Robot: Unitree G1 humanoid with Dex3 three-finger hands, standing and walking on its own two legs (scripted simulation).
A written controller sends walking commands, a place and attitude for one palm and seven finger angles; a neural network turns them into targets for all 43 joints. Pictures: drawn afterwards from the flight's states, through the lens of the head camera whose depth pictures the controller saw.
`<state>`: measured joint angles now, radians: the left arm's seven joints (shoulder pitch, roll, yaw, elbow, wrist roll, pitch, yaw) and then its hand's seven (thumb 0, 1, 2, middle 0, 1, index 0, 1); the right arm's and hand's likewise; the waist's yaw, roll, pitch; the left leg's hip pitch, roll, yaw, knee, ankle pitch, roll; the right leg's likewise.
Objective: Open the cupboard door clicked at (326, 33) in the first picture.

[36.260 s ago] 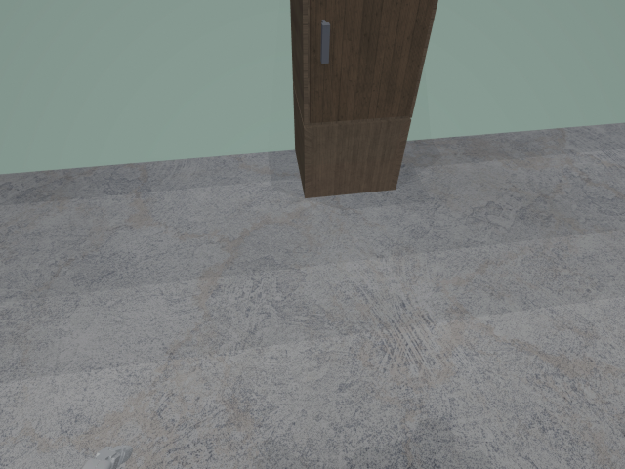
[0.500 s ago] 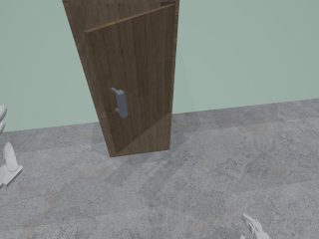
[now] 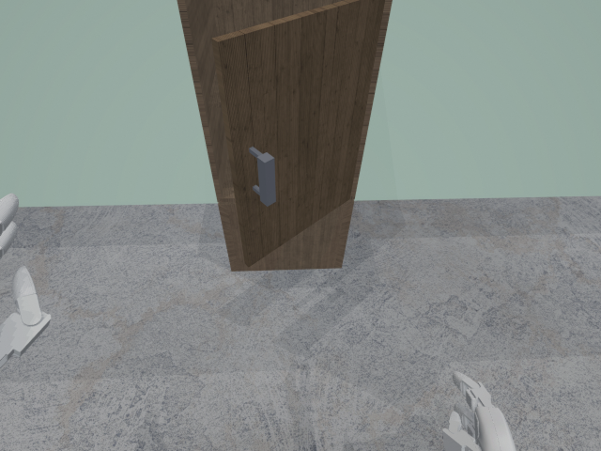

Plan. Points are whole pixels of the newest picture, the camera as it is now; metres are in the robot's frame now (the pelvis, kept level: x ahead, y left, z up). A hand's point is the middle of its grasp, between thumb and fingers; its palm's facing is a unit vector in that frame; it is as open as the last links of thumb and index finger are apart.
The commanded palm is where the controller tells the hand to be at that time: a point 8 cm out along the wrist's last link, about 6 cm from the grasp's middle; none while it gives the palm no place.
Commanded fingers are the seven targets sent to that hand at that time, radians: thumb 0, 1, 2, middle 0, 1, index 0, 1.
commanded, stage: stop stepping back and stand still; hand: left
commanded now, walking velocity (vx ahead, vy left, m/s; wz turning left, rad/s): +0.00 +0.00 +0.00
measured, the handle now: (260, 175) +0.63 +0.13 -0.03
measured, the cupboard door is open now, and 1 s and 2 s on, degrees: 39 39 39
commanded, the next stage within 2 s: let the arm hang, fingers relaxed in 0.54 s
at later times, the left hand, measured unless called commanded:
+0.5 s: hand (8, 317) +0.19 +0.29 +0.16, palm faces +0.40 -0.78 -0.49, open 7.4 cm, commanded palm +0.13 +0.33 +0.18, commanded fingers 0.00 0.90 0.90 -0.20 -0.30 -0.20 -0.30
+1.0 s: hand out of the picture +0.03 +0.19 -0.17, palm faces +0.02 -0.98 -0.19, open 7.0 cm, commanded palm none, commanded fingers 0.00 0.90 0.90 -0.20 -0.30 -0.20 -0.30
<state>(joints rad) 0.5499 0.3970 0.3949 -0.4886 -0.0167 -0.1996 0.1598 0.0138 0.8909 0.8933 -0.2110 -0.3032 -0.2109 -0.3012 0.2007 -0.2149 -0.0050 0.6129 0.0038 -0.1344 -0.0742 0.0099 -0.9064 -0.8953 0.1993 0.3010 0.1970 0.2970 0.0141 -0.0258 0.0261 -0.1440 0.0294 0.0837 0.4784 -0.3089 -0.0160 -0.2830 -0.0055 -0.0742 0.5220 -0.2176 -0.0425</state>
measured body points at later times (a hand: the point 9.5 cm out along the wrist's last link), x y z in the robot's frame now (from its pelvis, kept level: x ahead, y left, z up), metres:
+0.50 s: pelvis -0.01 +0.03 +0.00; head +0.01 +0.04 +0.45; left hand +0.17 +0.33 +0.19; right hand +0.14 -0.20 -0.09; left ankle -0.03 +0.13 -0.74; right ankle +0.04 -0.09 -0.74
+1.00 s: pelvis -0.02 +0.01 +0.00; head +0.02 +0.02 +0.45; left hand +0.03 +0.24 -0.15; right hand +0.03 -0.25 -0.14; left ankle -0.03 +0.13 -0.74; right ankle +0.04 -0.09 -0.74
